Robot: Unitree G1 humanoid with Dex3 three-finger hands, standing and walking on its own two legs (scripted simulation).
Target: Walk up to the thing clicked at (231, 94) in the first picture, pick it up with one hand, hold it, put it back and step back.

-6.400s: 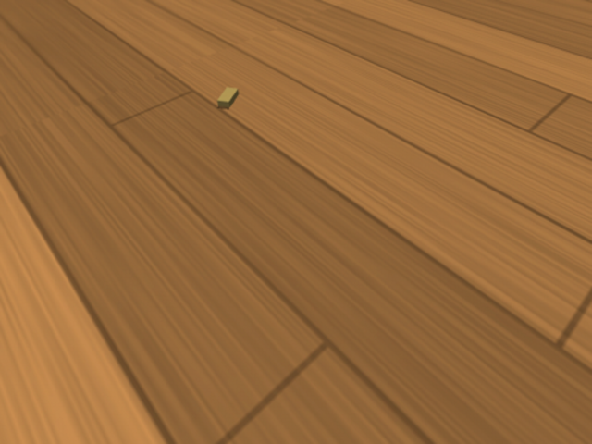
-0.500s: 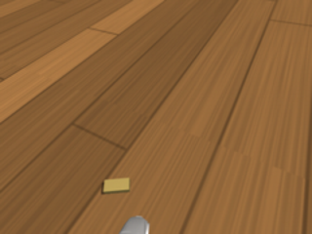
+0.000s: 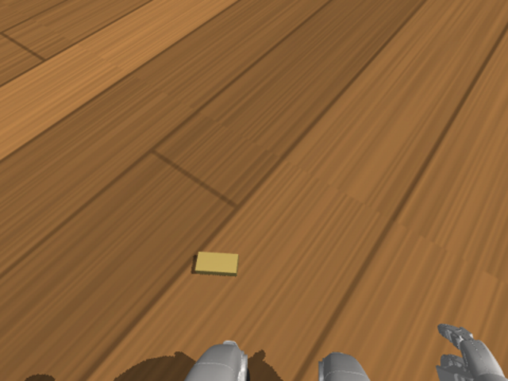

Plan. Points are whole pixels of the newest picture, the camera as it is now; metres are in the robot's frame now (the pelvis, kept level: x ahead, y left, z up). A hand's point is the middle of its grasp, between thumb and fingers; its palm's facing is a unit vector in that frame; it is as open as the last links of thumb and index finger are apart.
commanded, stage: walk up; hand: left
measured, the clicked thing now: (217, 263) +0.53 +0.22 -0.72
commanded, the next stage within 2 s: stand in 1.58 s
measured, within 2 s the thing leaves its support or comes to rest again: neither
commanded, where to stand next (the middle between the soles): +0.14 +0.01 m, yaw -2 degrees
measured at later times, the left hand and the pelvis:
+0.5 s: hand out of the picture +0.09 +0.28 -0.12, palm faces -0.07 -0.92 -0.38, open 7.4 cm; pelvis +0.01 +0.02 +0.02, yaw -2 degrees
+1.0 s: hand (115, 374) +0.13 +0.26 -0.11, palm faces -0.05 -0.95 -0.31, open 7.4 cm; pelvis +0.01 +0.02 +0.05, yaw -3 degrees
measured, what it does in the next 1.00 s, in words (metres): steps on the spot: right foot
